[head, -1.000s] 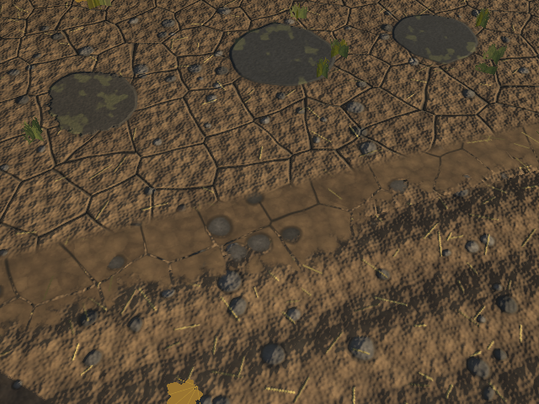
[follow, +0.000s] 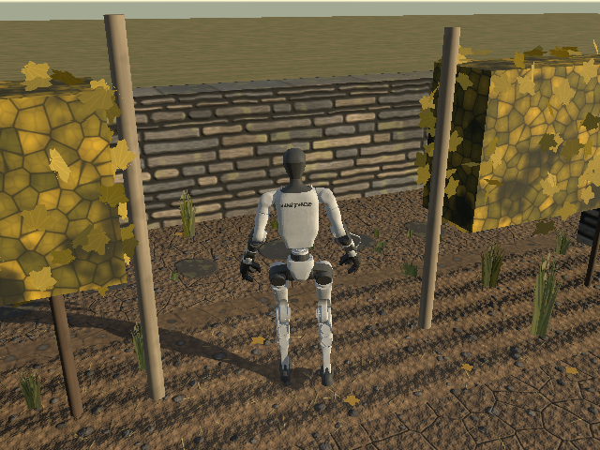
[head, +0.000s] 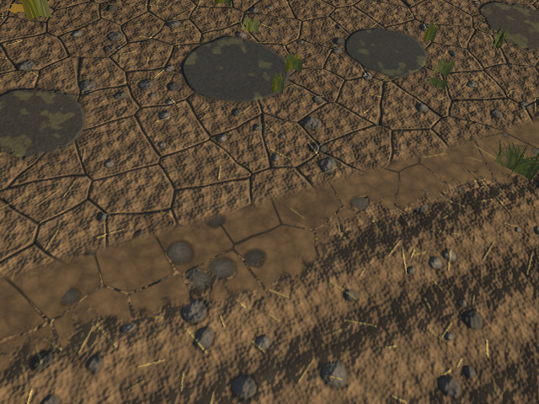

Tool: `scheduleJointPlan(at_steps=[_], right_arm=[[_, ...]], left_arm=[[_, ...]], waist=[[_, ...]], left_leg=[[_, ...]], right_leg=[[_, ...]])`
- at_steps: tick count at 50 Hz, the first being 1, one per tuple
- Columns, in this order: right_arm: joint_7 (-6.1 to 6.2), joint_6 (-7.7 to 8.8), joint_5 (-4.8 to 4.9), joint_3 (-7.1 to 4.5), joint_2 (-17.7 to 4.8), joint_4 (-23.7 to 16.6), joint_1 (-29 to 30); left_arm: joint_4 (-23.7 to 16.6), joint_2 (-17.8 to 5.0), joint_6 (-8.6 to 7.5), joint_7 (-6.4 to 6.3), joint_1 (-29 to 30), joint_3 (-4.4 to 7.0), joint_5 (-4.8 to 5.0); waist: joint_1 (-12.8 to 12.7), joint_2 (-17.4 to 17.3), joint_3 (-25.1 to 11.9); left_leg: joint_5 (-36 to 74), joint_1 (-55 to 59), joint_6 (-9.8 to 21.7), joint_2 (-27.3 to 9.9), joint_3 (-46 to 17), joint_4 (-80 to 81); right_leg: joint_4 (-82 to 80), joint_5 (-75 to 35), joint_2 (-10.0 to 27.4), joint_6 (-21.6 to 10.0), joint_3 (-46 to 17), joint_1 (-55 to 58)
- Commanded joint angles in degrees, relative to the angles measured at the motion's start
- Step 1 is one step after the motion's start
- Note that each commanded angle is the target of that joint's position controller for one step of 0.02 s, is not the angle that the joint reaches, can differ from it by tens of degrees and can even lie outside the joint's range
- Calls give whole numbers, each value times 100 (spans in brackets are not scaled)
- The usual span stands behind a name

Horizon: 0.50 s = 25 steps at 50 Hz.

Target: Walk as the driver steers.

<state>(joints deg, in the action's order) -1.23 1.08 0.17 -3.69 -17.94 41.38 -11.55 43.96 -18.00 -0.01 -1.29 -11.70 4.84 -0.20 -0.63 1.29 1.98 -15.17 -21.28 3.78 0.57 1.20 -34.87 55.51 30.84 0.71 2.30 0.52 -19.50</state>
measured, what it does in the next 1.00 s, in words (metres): steps on the spot, turning left: right foot, then left foot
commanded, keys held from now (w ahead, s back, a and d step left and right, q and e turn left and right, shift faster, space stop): q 0.64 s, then no key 0.36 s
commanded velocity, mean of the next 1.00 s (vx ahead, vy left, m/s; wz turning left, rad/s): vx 0.02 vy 0.00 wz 0.46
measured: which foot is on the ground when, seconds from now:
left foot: down 0.00-0.48, up 0.50-0.86, down 0.88-1.00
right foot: up 0.00-0.46, down 0.48-0.88, up 0.90-1.00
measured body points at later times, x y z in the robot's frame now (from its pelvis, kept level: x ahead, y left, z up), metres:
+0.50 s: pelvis +0.08 -0.02 +0.00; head +0.11 -0.01 +0.45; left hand +0.17 +0.31 -0.08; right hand +0.32 -0.25 -0.09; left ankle +0.03 +0.08 -0.73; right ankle +0.15 -0.13 -0.73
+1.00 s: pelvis +0.08 +0.02 +0.01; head +0.09 +0.05 +0.46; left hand +0.04 +0.32 -0.12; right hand +0.35 -0.12 -0.07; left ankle +0.02 +0.11 -0.73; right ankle +0.13 -0.13 -0.70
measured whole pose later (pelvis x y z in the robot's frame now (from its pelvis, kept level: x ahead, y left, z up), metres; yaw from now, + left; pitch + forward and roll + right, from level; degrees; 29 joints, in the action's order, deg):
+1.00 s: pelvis +0.08 +0.02 +0.01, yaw +29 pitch +0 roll -1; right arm 0.2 -1.4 -1.4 -1.3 -14.3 35.6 -9.3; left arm 45.4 -17.9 1.0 -0.8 -9.8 3.0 -0.3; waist -1.3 2.4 2.8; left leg -15.1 -13.3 1.8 1.4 -1.3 -28.1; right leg 43.8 28.4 2.9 4.4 -0.2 -19.0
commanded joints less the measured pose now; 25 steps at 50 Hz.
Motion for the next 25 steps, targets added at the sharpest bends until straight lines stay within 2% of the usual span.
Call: scheduleJointPlan(at_steps=[1, 2, 4, 7, 9, 14, 19, 21, 22, 23, 24, 25], right_arm=[[23, 141, 32, -242, -989, -438, -330], [71, 104, 58, -221, -943, -499, -150], [155, 49, -16, -205, -938, -607, -59], [230, -6, 32, -238, -988, -666, -113], [281, -75, 65, -252, -1005, -687, -136], [335, -206, 48, -287, -1042, -774, -66], [308, -295, 54, -306, -1038, -893, 53], [311, -327, 106, -304, -1015, -968, 194], [321, -344, 151, -295, -987, -1015, 328], [337, -349, 168, -270, -909, -1058, 384], [327, -334, 74, -192, -637, -1071, 80], [316, -300, 73, -167, -509, -1140, -317]], left_arm=[[-541, -635, -117, -43, 296, 125, 16], [-560, -667, -96, -86, 376, 142, -41], [-516, -549, -63, -91, 264, 127, -31], [-500, -452, -36, -124, 285, 100, -24], [-543, -410, -22, -137, 460, 84, -17], [-622, -405, -68, -93, 823, 73, 16], [-680, -483, -224, 12, 921, 88, 59], [-654, -533, -282, 68, 769, 113, 81], [-601, -550, -308, 93, 600, 135, 80], [-547, -635, -329, 96, 430, 176, 56], [-594, -988, -304, 61, 324, 251, -26], [-562, -1310, -229, 44, 436, 293, -153]], waist=[[196, -509, -609], [137, -504, -561], [16, -680, -695], [25, -637, -803], [80, -671, -760], [177, -851, -563], [214, -968, -683], [121, -1030, -734], [-16, -1021, -731], [-105, -930, -744], [48, -111, -1039], [407, 1409, -821]], left_leg=[[1961, 1957, 1126, -1627, -2494, 1589], [2209, 1757, 1002, -1486, -2271, 1608], [2967, 1506, 971, -1258, -1967, 1630], [3254, 1605, 980, -1151, -1862, 1548], [2925, 1611, 936, -1097, -1960, 1501], [2070, 1325, 860, -942, -2353, 1405], [2925, 1531, 901, -930, -2903, 964], [3094, 1600, 794, -833, -3107, 773], [2862, 1504, 646, -684, -3105, 654], [2284, 1194, 422, -473, -3015, 478], [628, 612, 106, -62, -2501, -333], [-2292, -735, -284, 925, -1480, -1370]], right_leg=[[1274, -149, 139, -33, -480, -2125], [966, -508, 223, -4, -523, -1974], [826, -1003, 98, 99, -501, -1519], [310, -1257, -23, 257, -542, -1498], [-109, -1385, -59, 349, -608, -1530], [-955, -1529, -173, 408, -732, -1262], [-1660, -1213, -327, 292, -765, -810], [-2315, -1371, -358, 177, -728, -419], [-2982, -1870, -346, 94, -652, -11], [-3584, -2739, -136, -28, -698, 619], [-3587, -3752, 902, -436, -1537, 1493], [-3487, -5456, 1935, -1430, -2846, 1952]])
Keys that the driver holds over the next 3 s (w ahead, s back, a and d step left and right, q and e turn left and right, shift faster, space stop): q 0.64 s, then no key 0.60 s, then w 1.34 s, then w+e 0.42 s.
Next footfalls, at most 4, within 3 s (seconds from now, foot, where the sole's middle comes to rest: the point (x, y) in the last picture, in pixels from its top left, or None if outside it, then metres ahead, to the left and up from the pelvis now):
0.48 right None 0.18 -0.11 -0.77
0.88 left None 0.06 0.13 -0.77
1.18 right None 0.17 -0.10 -0.77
1.92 right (230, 390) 0.49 0.09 -0.77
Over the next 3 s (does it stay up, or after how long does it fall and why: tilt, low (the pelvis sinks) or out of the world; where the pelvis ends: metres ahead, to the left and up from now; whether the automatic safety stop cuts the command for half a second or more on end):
stays up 0.80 0.38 -0.01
